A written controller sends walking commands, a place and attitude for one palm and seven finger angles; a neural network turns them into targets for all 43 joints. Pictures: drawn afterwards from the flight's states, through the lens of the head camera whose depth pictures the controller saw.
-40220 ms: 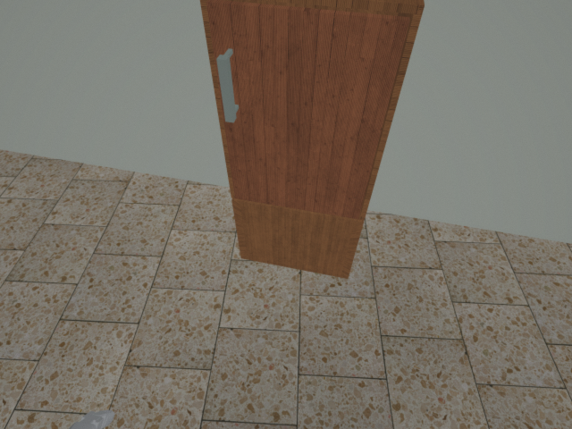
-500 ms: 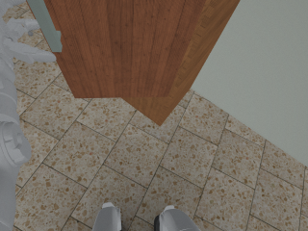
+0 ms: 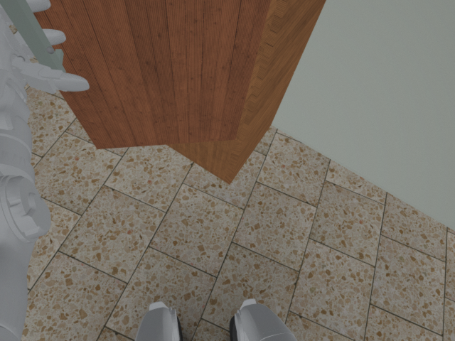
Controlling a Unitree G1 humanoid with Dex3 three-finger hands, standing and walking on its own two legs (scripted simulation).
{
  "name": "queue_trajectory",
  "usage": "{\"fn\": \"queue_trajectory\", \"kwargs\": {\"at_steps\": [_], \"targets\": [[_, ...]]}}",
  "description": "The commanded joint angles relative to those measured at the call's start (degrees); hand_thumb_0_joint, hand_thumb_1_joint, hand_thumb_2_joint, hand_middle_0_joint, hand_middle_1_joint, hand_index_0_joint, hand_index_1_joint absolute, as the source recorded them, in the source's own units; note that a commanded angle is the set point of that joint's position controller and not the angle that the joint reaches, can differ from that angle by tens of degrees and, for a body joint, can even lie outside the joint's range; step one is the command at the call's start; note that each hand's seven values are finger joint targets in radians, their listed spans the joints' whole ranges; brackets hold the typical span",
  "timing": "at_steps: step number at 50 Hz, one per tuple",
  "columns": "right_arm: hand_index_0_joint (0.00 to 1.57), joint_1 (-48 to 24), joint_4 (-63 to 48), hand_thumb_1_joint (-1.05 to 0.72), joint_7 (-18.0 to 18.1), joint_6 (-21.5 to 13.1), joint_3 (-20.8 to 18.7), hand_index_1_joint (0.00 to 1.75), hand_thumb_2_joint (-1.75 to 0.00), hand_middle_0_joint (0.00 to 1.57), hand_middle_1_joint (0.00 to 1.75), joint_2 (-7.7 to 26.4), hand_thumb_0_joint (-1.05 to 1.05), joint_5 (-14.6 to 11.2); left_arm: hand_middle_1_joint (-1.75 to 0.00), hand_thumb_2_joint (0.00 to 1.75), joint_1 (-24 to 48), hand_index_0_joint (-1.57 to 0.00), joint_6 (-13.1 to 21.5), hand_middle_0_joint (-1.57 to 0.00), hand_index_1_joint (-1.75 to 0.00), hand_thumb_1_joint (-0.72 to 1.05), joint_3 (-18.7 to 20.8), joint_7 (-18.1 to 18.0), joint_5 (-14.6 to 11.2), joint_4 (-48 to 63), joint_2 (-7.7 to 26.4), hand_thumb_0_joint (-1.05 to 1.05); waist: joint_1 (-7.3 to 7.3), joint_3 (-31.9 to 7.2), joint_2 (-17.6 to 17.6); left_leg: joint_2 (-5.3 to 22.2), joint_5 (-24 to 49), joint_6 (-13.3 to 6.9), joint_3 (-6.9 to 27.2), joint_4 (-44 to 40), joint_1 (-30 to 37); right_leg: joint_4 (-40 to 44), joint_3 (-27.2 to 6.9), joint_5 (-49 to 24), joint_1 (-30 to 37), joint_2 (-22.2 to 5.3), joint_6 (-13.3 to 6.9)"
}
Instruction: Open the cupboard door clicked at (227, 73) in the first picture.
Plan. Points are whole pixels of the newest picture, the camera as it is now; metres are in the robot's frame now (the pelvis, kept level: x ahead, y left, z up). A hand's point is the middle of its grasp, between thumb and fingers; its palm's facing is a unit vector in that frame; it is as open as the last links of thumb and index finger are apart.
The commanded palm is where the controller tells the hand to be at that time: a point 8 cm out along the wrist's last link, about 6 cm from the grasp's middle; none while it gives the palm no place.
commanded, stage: slide the fingers in behind the handle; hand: left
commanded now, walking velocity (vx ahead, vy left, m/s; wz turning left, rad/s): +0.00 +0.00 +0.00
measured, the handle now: (37, 28) +0.61 +0.22 +0.12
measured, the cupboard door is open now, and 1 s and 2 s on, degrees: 41 40 59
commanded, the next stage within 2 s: close the thumb around the handle in 0.04 s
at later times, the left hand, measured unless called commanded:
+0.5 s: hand (44, 51) +0.56 +0.21 +0.12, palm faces +0.04 -1.00 +0.00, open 10.3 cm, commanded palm +0.54 +0.24 +0.11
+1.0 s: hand (49, 51) +0.56 +0.20 +0.11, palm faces +0.03 -1.00 +0.00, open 5.7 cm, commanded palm +0.54 +0.24 +0.11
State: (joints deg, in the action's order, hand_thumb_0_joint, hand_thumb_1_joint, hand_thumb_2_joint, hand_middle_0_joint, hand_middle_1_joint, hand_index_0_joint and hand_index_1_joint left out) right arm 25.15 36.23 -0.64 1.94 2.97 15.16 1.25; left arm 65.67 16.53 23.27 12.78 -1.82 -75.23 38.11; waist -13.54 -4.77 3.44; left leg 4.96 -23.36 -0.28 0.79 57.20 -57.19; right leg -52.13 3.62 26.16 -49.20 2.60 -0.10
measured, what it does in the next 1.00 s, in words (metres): stands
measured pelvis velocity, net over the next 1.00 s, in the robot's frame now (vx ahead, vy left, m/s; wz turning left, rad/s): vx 0.00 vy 0.01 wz -0.01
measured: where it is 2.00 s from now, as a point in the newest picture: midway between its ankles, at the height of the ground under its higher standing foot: outside the picture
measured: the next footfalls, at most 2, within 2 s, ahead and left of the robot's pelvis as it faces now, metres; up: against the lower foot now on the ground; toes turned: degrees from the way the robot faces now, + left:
none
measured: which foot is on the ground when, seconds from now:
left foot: down 0.00-1.00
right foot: down 0.00-1.00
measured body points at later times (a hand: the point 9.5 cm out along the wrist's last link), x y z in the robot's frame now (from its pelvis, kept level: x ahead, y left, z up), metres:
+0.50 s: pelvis +0.01 +0.00 +0.00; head +0.15 +0.02 +0.43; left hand +0.56 +0.26 +0.12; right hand -0.05 -0.26 -0.09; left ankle +0.02 +0.11 -0.68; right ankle -0.02 -0.13 -0.68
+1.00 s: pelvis +0.00 +0.01 +0.00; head +0.15 +0.03 +0.42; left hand +0.56 +0.26 +0.12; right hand -0.04 -0.25 -0.10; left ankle +0.02 +0.11 -0.68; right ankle -0.02 -0.13 -0.68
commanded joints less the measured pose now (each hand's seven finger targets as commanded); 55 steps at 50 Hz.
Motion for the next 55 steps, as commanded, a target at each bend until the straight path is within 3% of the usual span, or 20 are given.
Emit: {"fn": "queue_trajectory", "kwargs": {"at_steps": [1, 4, 7, 10, 12, 14, 16, 17, 24, 27, 29, 32, 37, 39, 40, 41, 47, 48, 52, 55], "targets": [[0.20, 13.2, -0.9, -0.90, 1.6, 0.2, -4.3, 0.30, -0.90, 0.20, 0.30, 11.7, 0.00, -0.1, -1.20, 0.30, 25.8, -0.30, 3.9, -0.30, -1.20, -0.50, 3.7, 2.1, -1.7, 12.9, 15.8, 0.00, -0.27, -30.8, 6.3, -2.6, 23.7, -2.1, 1.9, -3.6, 28.4, 6.3, -1.6, -24.2, 7.5, 2.2, 0.0], [0.20, 13.6, -0.8, -0.90, 1.5, 0.3, -4.4, 0.30, -0.90, 0.20, 0.30, 11.3, 0.00, 0.1, -1.20, 0.30, 24.9, -0.30, 4.4, -0.30, -1.20, -0.50, 3.4, 1.8, -1.5, 14.2, 14.7, 0.00, 0.14, -29.9, 7.8, -2.5, 24.6, -2.0, 2.0, -3.7, 29.5, 6.3, -1.4, -24.1, 6.6, 2.3, -0.2], [0.20, 13.6, -0.4, -0.90, 1.6, 0.6, -4.2, 0.30, -0.90, 0.20, 0.30, 11.5, 0.00, -0.1, -1.20, 0.30, 25.4, -0.30, 3.7, -0.30, -1.20, -0.50, 2.8, 1.5, -1.4, 11.8, 14.8, 0.00, -0.88, -26.6, 5.4, -2.5, 21.1, -2.2, 1.7, -4.0, 26.3, 7.1, -1.6, -22.0, 6.1, 2.2, 0.3], [0.20, 14.1, -0.1, -0.90, 1.9, 0.5, -4.2, 0.30, -0.90, 0.20, 0.30, 11.8, 0.00, 0.1, -1.22, 0.37, 26.4, -0.31, 3.8, -0.31, -1.22, -0.33, 4.5, 1.3, -0.9, 12.0, 17.7, 0.00, -0.48, -28.5, 7.1, -2.4, 22.4, -2.1, 1.9, -3.8, 27.3, 6.8, -1.7, -22.6, 6.3, 2.1, 0.0], [0.20, 14.2, 0.1, -0.90, 1.9, 0.5, -4.3, 0.30, -0.90, 0.20, 0.30, 11.6, 0.00, 0.2, -1.23, 0.42, 28.0, -0.32, 4.1, -0.32, -1.23, -0.22, 3.0, 1.4, -0.7, 13.3, 16.4, 0.00, -1.18, -28.6, 8.8, -2.3, 23.0, -2.1, 2.0, -3.6, 28.8, 6.8, -1.7, -22.3, 4.9, 2.0, 0.1], [0.20, 14.5, 0.0, -0.90, 1.8, 0.4, -4.4, 0.30, -0.90, 0.20, 0.30, 11.7, 0.00, 0.4, -1.24, 0.47, 26.6, -0.33, 4.8, -0.33, -1.24, -0.11, 4.1, 1.6, -1.0, 14.4, 17.1, 0.00, -0.22, -31.1, 10.0, -2.4, 25.5, -1.9, 2.2, -3.4, 30.6, 6.3, -1.6, -24.0, 5.9, 2.2, -0.3], [0.20, 14.3, 0.0, -0.90, 1.8, 0.7, -4.4, 0.30, -0.90, 0.20, 0.30, 11.7, 0.00, 0.3, -1.25, 0.52, 25.5, -0.34, 4.2, -0.34, -1.25, 0.00, 3.9, 2.0, -1.0, 12.8, 16.9, 0.00, -0.64, -29.9, 8.3, -2.3, 25.3, -2.0, 1.9, -3.3, 29.4, 6.5, -1.5, -24.7, 6.1, 2.2, 0.1], [0.20, 14.3, -0.1, -0.90, 1.8, 0.9, -4.4, 0.30, -0.90, 0.20, 0.30, 11.8, 0.00, 0.2, -1.26, 0.54, 26.0, -0.34, 4.2, -0.34, -1.26, 0.06, 4.0, 2.2, -1.0, 14.1, 17.2, 0.00, -0.33, -30.5, 9.7, -2.3, 25.8, -1.9, 2.0, -3.4, 30.1, 6.4, -1.4, -24.9, 6.2, 2.2, 0.0], [0.20, 14.2, -0.2, -0.90, 1.8, 1.2, -4.6, 0.30, -0.90, 0.20, 0.30, 11.9, 0.00, 0.2, -1.30, 0.71, 25.2, -0.37, 3.9, -0.37, -1.30, 0.45, 4.0, 2.5, -1.6, 15.2, 16.5, 0.00, -0.26, -30.1, 9.4, -2.3, 27.2, -1.8, 2.2, -3.6, 31.7, 6.7, -1.2, -25.4, 5.9, 2.3, -0.2], [0.20, 13.9, -0.1, -0.90, 1.5, 1.2, -4.9, 0.30, -0.90, 0.20, 0.30, 11.6, 0.00, 0.3, -1.32, 0.78, 24.2, -0.38, 4.3, -0.38, -1.32, 0.62, 2.0, 2.4, -1.8, 16.6, 12.9, 0.00, -0.06, -30.7, 11.7, -1.9, 30.2, -1.3, 2.9, -3.6, 35.5, 6.5, -0.6, -25.3, 3.5, 2.5, -0.4], [0.20, 13.9, 0.1, -0.90, 1.3, 1.2, -5.0, 0.30, -0.90, 0.20, 0.30, 11.6, 0.00, 0.4, -1.33, 0.83, 24.0, -0.39, 4.2, -0.39, -1.33, 0.73, 1.4, 2.3, -2.4, 16.0, 11.0, 0.00, -0.78, -29.5, 9.4, -1.9, 30.0, -1.4, 3.2, -3.8, 35.5, 6.7, -0.3, -24.8, 3.0, 2.6, -0.4], [0.20, 13.5, 0.0, -0.90, 1.5, 1.3, -4.7, 0.30, -0.90, 0.20, 0.30, 11.9, 0.00, 0.1, -1.35, 0.90, 24.6, -0.40, 2.9, -0.40, -1.35, 0.90, 1.1, 2.1, -2.3, 12.8, 11.6, 0.00, -1.37, -26.4, 7.3, -2.2, 25.4, -1.7, 2.7, -4.2, 31.7, 7.3, -0.6, -22.7, 2.9, 2.4, -0.1], [0.20, 13.3, -0.3, -0.90, 1.6, 0.8, -4.4, 0.30, -0.90, 0.20, 0.30, 11.8, 0.00, 0.5, -1.35, 0.90, 26.8, -0.40, 4.5, -0.40, -1.35, 0.90, 3.3, 0.9, -1.1, 14.4, 15.4, 0.00, -0.52, -29.1, 9.7, -2.1, 26.2, -1.5, 3.1, -3.5, 32.3, 6.3, -0.8, -22.7, 3.3, 2.2, -0.3], [0.20, 13.6, -0.4, -0.90, 1.7, 0.9, -4.2, 0.30, -0.90, 0.20, 0.30, 11.9, 0.00, 0.6, -1.35, 0.90, 25.7, -0.40, 4.8, -0.40, -1.35, 0.90, 5.4, 0.9, -1.3, 13.4, 17.5, 0.00, -0.52, -29.5, 7.9, -2.1, 27.0, -1.8, 2.9, -3.1, 31.0, 5.8, -1.0, -24.1, 4.5, 2.2, -0.3], [0.20, 13.2, -0.9, -0.90, 1.6, 1.0, -4.1, 0.30, -0.90, 0.20, 0.30, 11.8, 0.00, 0.4, -1.35, 0.90, 24.7, -0.40, 4.6, -0.40, -1.35, 0.90, 4.9, 0.9, -0.8, 12.3, 17.4, 0.00, 0.02, -29.2, 8.9, -2.2, 26.6, -1.5, 2.9, -3.3, 30.6, 5.6, -0.9, -23.4, 4.2, 2.1, -0.3], [0.20, 12.9, -0.9, -0.90, 1.6, 1.0, -4.1, 0.30, -0.90, 0.20, 0.30, 11.7, 0.00, 0.3, -1.35, 0.90, 25.8, -0.40, 4.3, -0.40, -1.35, 0.90, 2.7, 0.9, -0.9, 12.1, 14.9, 0.00, -1.02, -27.7, 8.3, -2.2, 25.4, -1.6, 2.8, -3.3, 30.3, 5.9, -0.9, -22.6, 3.1, 2.1, -0.1], [0.20, 13.5, -1.1, -0.90, 1.8, 1.0, -4.2, 0.30, -0.90, 0.20, 0.30, 12.1, 0.00, 0.4, -1.35, 0.90, 26.6, -0.40, 4.0, -0.40, -1.35, 0.90, 4.7, 1.1, -0.7, 13.0, 18.0, 0.00, -0.56, -30.1, 8.6, -2.1, 25.5, -1.6, 2.9, -3.1, 30.3, 5.7, -1.0, -22.7, 4.1, 2.1, -0.1], [0.20, 13.2, -0.9, -0.90, 1.7, 1.0, -4.1, 0.30, -0.90, 0.20, 0.30, 11.8, 0.00, 0.3, -1.35, 0.90, 28.5, -0.40, 3.8, -0.40, -1.35, 0.90, 2.0, 1.1, -0.6, 12.4, 15.0, 0.00, -1.76, -28.7, 9.1, -2.1, 24.4, -1.6, 3.0, -3.2, 30.4, 6.0, -0.8, -21.5, 2.5, 2.2, 0.0], [0.20, 13.6, -1.1, -0.90, 1.6, 1.0, -4.3, 0.30, -0.90, 0.20, 0.30, 11.7, 0.00, 0.4, -1.35, 0.90, 22.6, -0.40, 3.5, -0.40, -1.35, 0.90, 3.4, 1.3, -1.4, 12.2, 14.3, 0.00, 0.03, -29.9, 6.9, -2.2, 24.6, -1.6, 2.6, -3.6, 29.7, 6.0, -0.7, -22.3, 4.8, 2.3, -0.1], [0.20, 13.2, -1.5, -0.90, 1.4, 1.2, -4.7, 0.30, -0.90, 0.20, 0.30, 11.6, 0.00, 0.2, -1.35, 0.90, 19.2, -0.40, 3.8, -0.40, -1.35, 0.90, 4.3, 1.6, -2.0, 15.1, 14.2, 0.00, 1.46, -32.1, 8.5, -2.3, 26.8, -1.5, 2.0, -3.8, 31.4, 5.9, -0.8, -24.9, 6.6, 2.4, -0.2]]}}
